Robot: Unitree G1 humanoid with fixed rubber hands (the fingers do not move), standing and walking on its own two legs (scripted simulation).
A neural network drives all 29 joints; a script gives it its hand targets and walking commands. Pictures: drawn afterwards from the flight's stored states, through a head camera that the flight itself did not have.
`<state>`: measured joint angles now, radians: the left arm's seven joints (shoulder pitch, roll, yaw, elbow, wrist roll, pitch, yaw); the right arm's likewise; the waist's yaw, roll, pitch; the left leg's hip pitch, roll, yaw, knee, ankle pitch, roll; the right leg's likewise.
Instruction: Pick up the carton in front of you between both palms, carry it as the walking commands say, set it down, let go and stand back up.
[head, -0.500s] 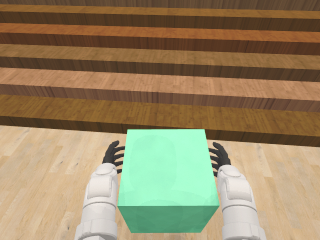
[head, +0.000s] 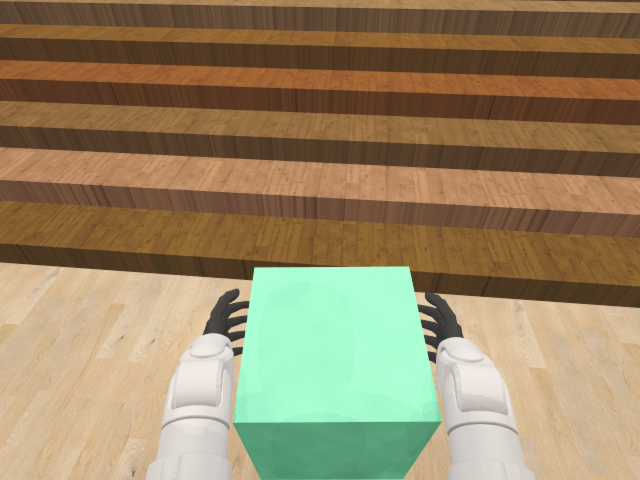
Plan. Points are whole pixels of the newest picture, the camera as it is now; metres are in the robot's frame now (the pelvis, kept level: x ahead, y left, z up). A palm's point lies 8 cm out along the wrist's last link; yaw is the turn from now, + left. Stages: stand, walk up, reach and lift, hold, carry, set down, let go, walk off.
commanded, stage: reach and lift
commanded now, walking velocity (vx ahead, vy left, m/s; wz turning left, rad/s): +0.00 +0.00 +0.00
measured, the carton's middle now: (331, 377) +0.29 +0.00 -0.03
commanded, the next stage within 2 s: hold in 0.08 s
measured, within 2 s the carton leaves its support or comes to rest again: neither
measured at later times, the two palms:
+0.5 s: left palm (212, 349) +0.28 +0.15 +0.05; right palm (452, 353) +0.27 -0.15 +0.05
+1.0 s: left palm (210, 328) +0.30 +0.16 +0.07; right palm (445, 327) +0.30 -0.14 +0.07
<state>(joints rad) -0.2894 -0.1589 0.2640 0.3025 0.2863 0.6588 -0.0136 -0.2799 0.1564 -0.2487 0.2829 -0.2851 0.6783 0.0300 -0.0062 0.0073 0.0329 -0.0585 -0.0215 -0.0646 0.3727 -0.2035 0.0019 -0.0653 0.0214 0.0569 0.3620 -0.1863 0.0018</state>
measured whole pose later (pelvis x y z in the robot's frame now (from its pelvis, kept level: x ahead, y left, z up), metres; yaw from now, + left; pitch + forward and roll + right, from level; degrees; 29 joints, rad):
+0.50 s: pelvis -0.01 +0.00 +0.00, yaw +0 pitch -9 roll +0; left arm -0.28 -0.16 0.25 0.23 0.27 0.75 -0.01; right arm -0.28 0.16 -0.23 0.22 -0.27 0.77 0.03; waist -0.01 0.01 0.05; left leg -0.02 -0.02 -0.06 0.38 -0.20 0.00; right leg -0.03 0.02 0.06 0.37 -0.18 0.00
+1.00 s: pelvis +0.01 +0.00 -0.01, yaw +1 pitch -1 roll +0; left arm -0.26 -0.15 0.20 0.12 0.24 0.81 0.00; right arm -0.25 0.15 -0.20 0.11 -0.23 0.82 0.02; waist -0.01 0.00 -0.11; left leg -0.23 0.00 -0.03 0.53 -0.35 0.00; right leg -0.21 0.01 0.03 0.47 -0.27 0.00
